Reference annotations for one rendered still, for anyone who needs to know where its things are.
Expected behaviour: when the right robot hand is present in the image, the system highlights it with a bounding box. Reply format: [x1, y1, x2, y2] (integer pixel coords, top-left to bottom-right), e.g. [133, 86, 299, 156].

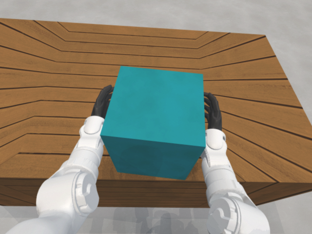
[204, 92, 222, 131]

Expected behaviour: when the carton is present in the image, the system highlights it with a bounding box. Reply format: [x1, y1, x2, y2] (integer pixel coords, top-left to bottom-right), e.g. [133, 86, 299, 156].
[100, 66, 206, 180]

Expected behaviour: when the left robot upper arm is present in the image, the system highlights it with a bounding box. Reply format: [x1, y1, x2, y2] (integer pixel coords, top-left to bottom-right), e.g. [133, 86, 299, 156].
[5, 172, 99, 234]

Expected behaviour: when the right robot upper arm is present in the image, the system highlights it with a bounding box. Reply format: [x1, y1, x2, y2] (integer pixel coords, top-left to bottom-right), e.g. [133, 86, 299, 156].
[206, 196, 270, 234]

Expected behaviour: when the robot left forearm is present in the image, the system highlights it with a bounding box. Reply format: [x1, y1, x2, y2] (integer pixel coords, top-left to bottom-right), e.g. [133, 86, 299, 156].
[36, 116, 104, 212]

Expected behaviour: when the pedestal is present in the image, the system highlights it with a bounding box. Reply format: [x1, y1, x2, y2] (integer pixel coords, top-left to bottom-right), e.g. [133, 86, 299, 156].
[0, 18, 312, 208]

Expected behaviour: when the robot right forearm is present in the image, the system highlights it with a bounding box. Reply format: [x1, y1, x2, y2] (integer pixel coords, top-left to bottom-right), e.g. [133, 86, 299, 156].
[201, 129, 258, 209]

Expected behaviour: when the left robot hand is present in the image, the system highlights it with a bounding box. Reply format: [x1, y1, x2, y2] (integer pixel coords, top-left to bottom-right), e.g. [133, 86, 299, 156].
[91, 85, 114, 119]

